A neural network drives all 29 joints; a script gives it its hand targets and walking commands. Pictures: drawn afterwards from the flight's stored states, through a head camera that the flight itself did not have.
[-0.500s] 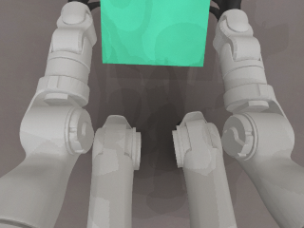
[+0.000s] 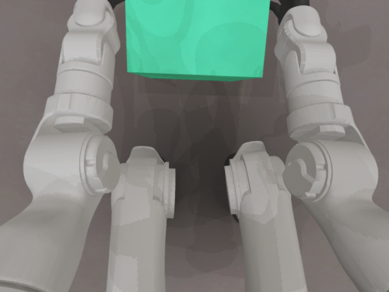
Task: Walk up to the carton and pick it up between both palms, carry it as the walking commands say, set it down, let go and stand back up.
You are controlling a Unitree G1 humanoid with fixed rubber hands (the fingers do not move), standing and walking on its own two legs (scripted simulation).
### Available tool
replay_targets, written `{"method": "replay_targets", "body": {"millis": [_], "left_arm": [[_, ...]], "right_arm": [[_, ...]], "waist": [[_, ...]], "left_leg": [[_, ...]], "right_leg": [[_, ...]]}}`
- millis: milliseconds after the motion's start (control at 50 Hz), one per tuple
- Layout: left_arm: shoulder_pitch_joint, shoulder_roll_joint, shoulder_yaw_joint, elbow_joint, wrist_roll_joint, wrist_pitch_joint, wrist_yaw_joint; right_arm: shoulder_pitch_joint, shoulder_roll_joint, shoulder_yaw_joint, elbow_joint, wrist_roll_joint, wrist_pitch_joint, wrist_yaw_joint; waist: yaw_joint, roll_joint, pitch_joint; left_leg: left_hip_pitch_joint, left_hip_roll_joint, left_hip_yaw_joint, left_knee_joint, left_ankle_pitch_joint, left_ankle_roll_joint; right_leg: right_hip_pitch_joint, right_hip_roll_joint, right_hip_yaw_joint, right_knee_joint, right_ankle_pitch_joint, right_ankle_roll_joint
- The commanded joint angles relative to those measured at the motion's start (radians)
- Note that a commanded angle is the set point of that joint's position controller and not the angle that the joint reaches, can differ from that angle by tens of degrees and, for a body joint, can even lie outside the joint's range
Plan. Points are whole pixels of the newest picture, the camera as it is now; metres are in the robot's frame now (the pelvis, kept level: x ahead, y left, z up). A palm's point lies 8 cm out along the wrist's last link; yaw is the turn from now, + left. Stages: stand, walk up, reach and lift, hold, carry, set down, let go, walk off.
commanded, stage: set down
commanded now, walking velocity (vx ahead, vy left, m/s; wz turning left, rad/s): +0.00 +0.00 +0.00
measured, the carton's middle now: (194, 20) +0.54 +0.00 -0.26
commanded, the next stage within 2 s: none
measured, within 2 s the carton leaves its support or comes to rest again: neither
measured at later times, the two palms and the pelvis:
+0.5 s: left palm out of the picture +0.55 +0.15 -0.17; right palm (293, 8) +0.53 -0.15 -0.17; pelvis +0.00 +0.00 -0.01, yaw +0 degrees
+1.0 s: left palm (83, 12) +0.53 +0.18 -0.19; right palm (301, 17) +0.52 -0.17 -0.19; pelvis -0.01 +0.00 +0.00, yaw +0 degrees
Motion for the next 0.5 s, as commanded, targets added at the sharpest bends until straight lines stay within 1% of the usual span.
{"method": "replay_targets", "body": {"millis": [0,200,360,480], "left_arm": [[-0.418,-0.841,-0.294,-0.023,-0.063,-0.023,-0.244],[-0.384,-0.796,-0.271,0.005,-0.034,-0.012,-0.251],[-0.382,-0.756,-0.247,0.021,-0.019,-0.009,-0.253],[-0.373,-0.672,-0.224,0.027,-0.011,-0.017,-0.237]], "right_arm": [[-0.475,0.811,0.371,0.020,0.063,-0.006,0.247],[-0.452,0.769,0.340,0.050,0.038,0.002,0.253],[-0.452,0.735,0.315,0.061,0.023,0.003,0.253],[-0.440,0.653,0.284,0.070,0.018,-0.009,0.237]], "waist": [[0.007,0.008,-0.943],[0.007,0.010,-0.859],[0.007,0.010,-0.829],[0.011,0.012,-0.834]], "left_leg": [[0.437,-0.033,0.103,-0.159,0.359,0.047],[0.410,-0.029,0.098,-0.164,0.293,0.051],[0.406,-0.025,0.098,-0.159,0.267,0.050],[0.418,-0.022,0.101,-0.158,0.261,0.044]], "right_leg": [[0.412,0.020,-0.120,-0.152,0.382,-0.041],[0.379,0.012,-0.116,-0.149,0.318,-0.040],[0.374,0.007,-0.118,-0.146,0.287,-0.040],[0.386,0.002,-0.122,-0.143,0.277,-0.036]]}}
